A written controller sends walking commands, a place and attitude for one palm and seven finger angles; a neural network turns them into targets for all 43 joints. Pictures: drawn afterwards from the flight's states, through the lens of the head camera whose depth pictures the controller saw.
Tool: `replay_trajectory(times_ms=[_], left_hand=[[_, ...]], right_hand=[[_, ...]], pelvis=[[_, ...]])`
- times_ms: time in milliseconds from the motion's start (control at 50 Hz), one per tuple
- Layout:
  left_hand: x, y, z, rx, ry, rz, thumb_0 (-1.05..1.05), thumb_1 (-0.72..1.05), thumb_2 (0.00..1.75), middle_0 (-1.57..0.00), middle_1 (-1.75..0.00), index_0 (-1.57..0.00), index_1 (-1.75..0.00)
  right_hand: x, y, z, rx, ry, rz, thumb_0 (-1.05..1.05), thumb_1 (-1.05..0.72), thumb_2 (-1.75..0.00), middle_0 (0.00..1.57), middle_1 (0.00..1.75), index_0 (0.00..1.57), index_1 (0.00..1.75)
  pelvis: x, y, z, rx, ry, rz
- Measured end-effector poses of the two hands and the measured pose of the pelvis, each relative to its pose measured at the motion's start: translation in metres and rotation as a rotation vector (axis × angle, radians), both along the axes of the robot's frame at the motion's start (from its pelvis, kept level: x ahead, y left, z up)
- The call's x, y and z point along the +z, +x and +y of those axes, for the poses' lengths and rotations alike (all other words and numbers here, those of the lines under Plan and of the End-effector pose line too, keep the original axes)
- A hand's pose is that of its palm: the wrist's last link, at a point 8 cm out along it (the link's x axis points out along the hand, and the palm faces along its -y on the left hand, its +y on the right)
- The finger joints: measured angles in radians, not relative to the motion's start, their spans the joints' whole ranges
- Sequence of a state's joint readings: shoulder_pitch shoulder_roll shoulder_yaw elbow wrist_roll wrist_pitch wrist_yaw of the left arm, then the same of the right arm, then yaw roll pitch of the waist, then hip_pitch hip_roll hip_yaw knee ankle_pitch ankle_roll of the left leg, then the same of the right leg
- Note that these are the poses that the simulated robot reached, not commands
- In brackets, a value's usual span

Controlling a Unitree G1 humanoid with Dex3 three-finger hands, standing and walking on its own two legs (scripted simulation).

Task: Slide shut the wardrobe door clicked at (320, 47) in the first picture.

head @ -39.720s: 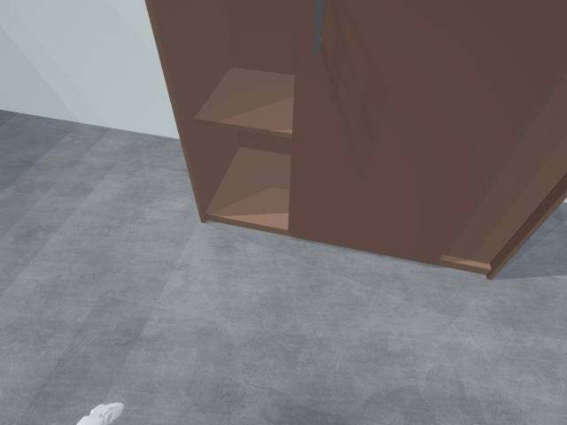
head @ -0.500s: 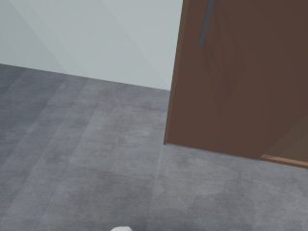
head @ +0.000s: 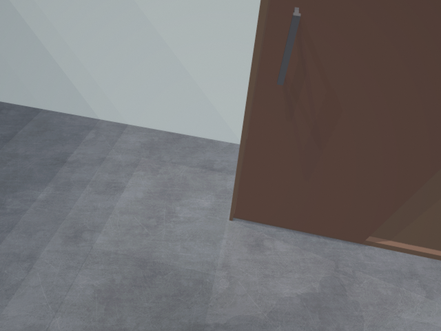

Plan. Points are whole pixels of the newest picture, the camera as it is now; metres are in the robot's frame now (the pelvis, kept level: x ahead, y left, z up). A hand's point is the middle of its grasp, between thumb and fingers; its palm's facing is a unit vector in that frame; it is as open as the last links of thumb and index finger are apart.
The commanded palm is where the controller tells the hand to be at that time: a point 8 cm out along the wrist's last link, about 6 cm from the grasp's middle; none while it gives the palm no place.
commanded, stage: let the arm hang, fingers relaxed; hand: right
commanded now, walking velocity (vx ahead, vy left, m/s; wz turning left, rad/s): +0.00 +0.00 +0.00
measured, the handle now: (288, 48) +0.71 -0.11 +0.17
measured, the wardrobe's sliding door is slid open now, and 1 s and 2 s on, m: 0.00 0.00 0.00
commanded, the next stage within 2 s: look to check the result in 0.20 s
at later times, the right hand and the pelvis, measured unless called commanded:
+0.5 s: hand out of the picture +0.11 -0.24 -0.15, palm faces -0.01 +0.94 -0.34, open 7.4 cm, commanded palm none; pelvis +0.02 +0.01 +0.00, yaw +0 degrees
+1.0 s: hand out of the picture +0.12 -0.23 -0.15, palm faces -0.02 +0.94 -0.34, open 7.4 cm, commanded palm none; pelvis +0.03 +0.01 +0.01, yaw +0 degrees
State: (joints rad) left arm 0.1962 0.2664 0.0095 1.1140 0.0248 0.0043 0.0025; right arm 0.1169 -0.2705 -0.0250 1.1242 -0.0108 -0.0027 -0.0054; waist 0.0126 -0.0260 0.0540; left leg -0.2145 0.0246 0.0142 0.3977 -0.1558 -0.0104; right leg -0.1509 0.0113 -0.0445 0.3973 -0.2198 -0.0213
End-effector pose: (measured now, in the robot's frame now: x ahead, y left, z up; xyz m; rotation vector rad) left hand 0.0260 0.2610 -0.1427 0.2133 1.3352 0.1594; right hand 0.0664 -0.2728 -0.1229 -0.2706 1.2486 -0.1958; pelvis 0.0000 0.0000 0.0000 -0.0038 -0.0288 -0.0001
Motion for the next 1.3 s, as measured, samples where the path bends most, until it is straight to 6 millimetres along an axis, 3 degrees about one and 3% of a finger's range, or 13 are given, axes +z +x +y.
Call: replay_trajectory(times_ms=[260,480,880,1300], left_hand=[[0.013,0.043,0.023,-0.034,0.057,-0.07,0.0,0.9,0.9,-0.2,-0.3,-0.2,-0.3],[0.019,0.063,0.032,-0.051,0.071,-0.087,0.0,0.9,0.9,-0.2,-0.3,-0.2,-0.3],[0.018,0.067,0.039,-0.048,0.069,-0.069,0.0,0.9,0.9,-0.21,-0.3,-0.2,-0.3],[0.02,0.065,0.046,-0.043,0.077,-0.061,0.0,0.9,0.9,-0.21,-0.3,-0.2,-0.3]], right_hand=[[0.003,0.016,-0.006,0.014,-0.01,-0.011,0.0,-0.91,-0.9,0.21,0.3,0.2,0.3],[0.009,0.031,-0.011,0.021,-0.032,-0.03,0.0,-0.91,-0.9,0.21,0.3,0.2,0.3],[0.013,0.049,-0.007,0.035,-0.04,-0.043,0.0,-0.91,-0.9,0.21,0.3,0.2,0.3],[0.011,0.049,-0.001,0.034,-0.034,-0.037,0.0,-0.91,-0.9,0.21,0.3,0.2,0.3]], pelvis=[[0.002,0.007,0.002,0.0,0.0,0.0],[0.004,0.016,0.005,-0.006,0.001,0.0],[0.005,0.027,0.011,-0.005,0.002,0.001],[0.005,0.029,0.016,-0.003,0.003,0.0]])
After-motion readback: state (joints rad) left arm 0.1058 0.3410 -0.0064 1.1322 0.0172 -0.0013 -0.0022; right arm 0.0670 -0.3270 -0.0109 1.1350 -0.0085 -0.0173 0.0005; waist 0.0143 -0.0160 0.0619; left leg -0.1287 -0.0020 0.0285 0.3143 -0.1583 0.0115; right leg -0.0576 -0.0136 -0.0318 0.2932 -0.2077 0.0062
